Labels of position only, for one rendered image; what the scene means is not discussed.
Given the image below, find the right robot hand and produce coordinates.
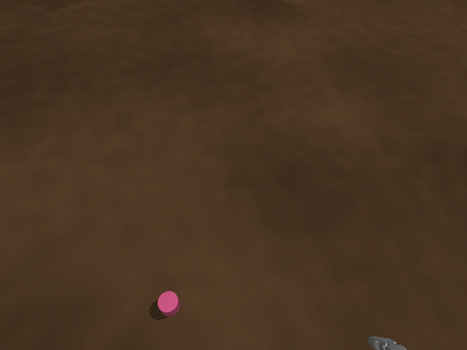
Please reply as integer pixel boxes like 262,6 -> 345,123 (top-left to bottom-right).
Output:
368,336 -> 406,350

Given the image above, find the tin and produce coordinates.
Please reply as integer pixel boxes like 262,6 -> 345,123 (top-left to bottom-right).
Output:
158,291 -> 180,316

